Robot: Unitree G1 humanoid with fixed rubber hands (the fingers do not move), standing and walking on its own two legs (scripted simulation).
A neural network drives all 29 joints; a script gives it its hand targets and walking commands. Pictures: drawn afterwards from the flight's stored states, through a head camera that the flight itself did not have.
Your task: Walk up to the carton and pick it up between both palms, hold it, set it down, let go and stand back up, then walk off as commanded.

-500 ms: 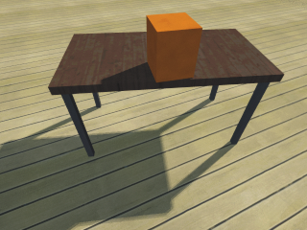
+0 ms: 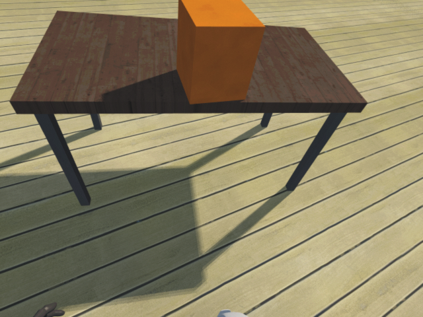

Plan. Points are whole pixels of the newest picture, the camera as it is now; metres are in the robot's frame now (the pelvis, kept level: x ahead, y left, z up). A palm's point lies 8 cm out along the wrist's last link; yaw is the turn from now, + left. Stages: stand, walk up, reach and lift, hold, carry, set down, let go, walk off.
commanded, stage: walk off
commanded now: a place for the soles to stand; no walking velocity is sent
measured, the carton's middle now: (214, 51) +0.89 -0.06 +0.05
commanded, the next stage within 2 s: stand in 0.42 s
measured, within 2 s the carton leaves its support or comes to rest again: neither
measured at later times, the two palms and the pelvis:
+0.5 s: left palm out of the picture +0.17 +0.33 -0.10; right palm (358, 280) +0.21 -0.33 -0.06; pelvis +0.11 +0.01 +0.01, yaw +1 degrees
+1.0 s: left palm (1, 307) +0.19 +0.35 -0.08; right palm (340, 267) +0.24 -0.31 -0.07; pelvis +0.11 +0.02 +0.01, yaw +1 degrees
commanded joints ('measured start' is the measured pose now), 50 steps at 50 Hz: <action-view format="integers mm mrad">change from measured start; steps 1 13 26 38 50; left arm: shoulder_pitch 299 14 126 -44 -101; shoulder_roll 303 201 164 175 195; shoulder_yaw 87 41 -3 -5 -4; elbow -22 -58 23 59 81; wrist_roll -35 -28 -57 -54 -48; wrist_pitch -48 -42 -41 -31 -26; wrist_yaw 41 37 71 58 60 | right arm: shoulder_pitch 10 -172 -338 -356 -420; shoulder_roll -156 -170 -109 -174 -128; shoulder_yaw -60 -67 -18 -17 -11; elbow -46 4 -73 -8 8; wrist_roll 2 1 -18 -12 -11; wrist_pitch -7 40 39 68 85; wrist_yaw -37 -12 -8 16 28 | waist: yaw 140 73 99 57 36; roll -4 -100 356 99 86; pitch -189 138 -132 -134 -71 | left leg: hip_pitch -616 -255 -104 -64 -23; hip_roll -82 20 153 92 52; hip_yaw -17 73 -146 -108 -53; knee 552 199 -139 -158 -172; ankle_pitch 32 181 710 452 315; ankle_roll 61 27 133 77 64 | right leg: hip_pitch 701 -7 259 228 130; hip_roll -325 -199 -58 -79 -110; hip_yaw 543 207 30 51 101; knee -430 -463 -251 -293 -403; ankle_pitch -9 1 -79 38 -125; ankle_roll -137 -167 -45 -31 -33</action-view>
